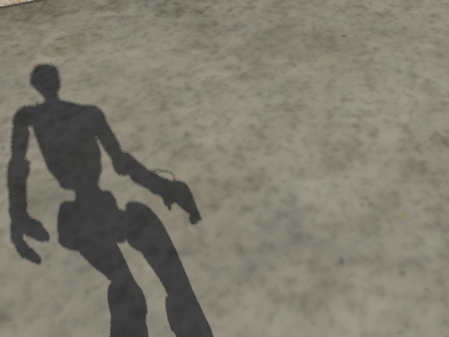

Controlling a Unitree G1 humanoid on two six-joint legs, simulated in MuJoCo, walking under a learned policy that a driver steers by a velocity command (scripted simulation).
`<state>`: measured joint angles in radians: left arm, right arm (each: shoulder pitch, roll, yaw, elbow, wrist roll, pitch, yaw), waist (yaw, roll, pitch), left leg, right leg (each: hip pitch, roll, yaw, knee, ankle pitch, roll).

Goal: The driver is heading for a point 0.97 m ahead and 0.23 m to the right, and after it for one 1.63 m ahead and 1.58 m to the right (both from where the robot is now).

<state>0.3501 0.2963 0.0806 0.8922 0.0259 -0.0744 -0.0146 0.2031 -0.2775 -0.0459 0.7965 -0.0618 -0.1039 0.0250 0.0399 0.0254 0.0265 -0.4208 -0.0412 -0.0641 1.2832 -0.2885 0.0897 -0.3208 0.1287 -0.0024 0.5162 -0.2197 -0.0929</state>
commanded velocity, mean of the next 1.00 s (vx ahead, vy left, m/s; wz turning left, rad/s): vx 1.00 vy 0.00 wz -0.63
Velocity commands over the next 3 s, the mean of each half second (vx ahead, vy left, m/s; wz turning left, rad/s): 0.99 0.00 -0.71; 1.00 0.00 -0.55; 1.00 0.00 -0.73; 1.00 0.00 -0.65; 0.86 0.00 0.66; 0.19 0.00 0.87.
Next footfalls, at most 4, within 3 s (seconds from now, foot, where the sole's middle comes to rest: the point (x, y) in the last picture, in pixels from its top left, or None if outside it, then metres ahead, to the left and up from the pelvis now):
0.26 left None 0.44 0.14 -0.77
0.70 right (301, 255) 0.75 -0.20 -0.77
1.14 left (334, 153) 1.19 -0.36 -0.77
1.62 right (443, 141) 1.28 -0.81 -0.77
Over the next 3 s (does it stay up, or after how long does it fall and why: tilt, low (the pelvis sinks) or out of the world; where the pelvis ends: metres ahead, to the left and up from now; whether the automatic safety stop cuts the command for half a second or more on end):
stays up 1.60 -1.60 0.00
